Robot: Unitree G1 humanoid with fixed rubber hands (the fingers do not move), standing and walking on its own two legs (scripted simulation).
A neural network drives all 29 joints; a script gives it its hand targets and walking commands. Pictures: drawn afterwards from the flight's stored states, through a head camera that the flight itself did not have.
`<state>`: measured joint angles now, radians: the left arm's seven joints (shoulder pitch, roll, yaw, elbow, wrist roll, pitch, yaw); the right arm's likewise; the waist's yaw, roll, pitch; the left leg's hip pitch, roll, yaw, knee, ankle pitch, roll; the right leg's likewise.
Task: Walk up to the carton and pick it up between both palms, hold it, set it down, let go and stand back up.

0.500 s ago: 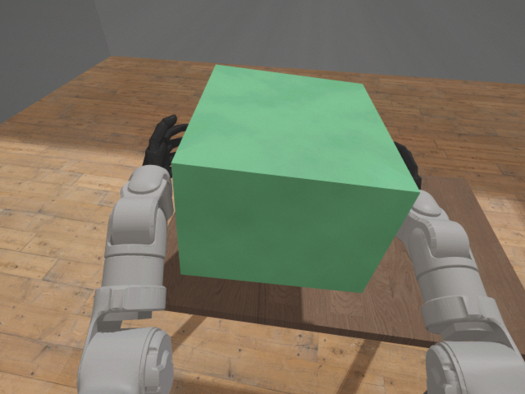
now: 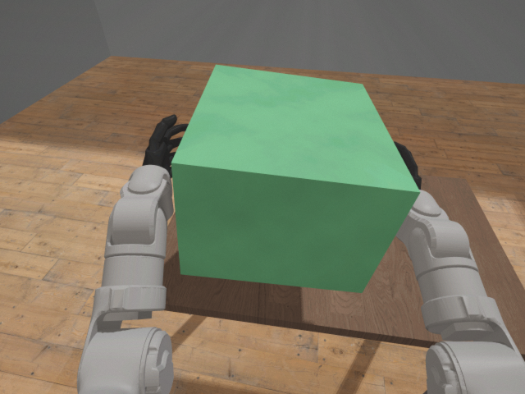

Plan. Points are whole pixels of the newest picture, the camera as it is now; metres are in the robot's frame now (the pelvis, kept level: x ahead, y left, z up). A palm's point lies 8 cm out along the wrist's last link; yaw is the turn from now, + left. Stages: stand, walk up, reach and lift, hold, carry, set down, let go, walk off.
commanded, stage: hold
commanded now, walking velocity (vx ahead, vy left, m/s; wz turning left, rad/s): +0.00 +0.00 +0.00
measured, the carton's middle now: (282, 168) +0.44 +0.01 +0.16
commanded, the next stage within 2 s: none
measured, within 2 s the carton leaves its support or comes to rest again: neither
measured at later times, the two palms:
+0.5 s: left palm (159, 169) +0.38 +0.19 +0.21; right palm (403, 194) +0.38 -0.17 +0.16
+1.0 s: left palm (159, 169) +0.38 +0.19 +0.21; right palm (403, 193) +0.38 -0.17 +0.16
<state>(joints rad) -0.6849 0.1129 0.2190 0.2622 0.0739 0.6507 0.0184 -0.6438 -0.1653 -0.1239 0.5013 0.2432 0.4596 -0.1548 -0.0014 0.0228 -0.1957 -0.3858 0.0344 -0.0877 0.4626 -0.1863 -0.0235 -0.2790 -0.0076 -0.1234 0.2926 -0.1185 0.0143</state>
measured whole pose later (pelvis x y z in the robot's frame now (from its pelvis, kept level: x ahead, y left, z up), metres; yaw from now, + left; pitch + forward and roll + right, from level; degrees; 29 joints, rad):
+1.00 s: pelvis +0.00 +0.00 +0.00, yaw +0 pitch +6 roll -3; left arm -0.68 0.11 0.22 0.26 0.07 0.65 0.02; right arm -0.64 -0.17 -0.12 0.50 0.24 0.46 -0.16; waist 0.00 0.02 -0.19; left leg -0.39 0.03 -0.09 0.46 -0.19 -0.02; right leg -0.28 -0.01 -0.12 0.29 -0.12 0.01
